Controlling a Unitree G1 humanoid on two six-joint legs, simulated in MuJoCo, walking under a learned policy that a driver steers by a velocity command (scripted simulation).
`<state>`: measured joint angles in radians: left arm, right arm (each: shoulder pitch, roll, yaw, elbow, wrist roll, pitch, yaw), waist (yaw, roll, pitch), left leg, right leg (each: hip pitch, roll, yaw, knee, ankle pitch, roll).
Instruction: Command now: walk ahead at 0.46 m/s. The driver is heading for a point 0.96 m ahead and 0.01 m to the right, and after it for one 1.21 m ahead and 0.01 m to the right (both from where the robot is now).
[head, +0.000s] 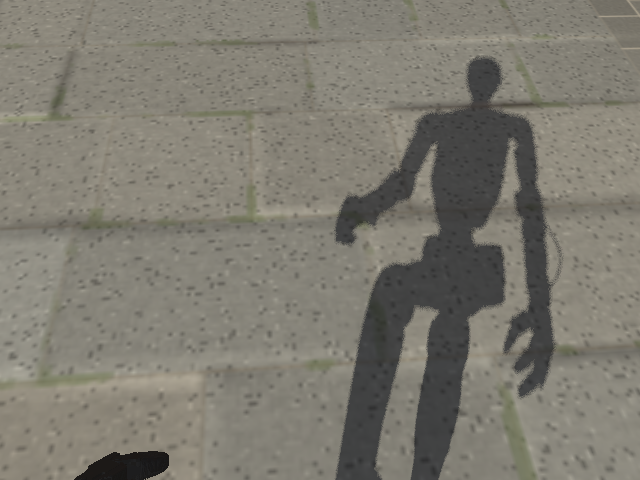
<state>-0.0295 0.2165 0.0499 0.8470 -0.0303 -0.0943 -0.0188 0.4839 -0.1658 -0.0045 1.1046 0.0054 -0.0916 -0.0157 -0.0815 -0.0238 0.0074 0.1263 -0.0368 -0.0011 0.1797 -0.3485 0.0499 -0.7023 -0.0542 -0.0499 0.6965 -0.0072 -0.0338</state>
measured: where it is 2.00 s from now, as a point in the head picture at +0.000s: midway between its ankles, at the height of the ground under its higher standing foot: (285, 237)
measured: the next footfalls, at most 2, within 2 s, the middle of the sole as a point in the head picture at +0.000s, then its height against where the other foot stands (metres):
right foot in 0.12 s outside the picture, level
left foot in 0.68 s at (235, 456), level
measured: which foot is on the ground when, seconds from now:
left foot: down 0.00-0.12, up 0.14-0.66, down 0.68-1.00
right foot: up 0.00-0.10, down 0.12-0.68, up 0.70-1.00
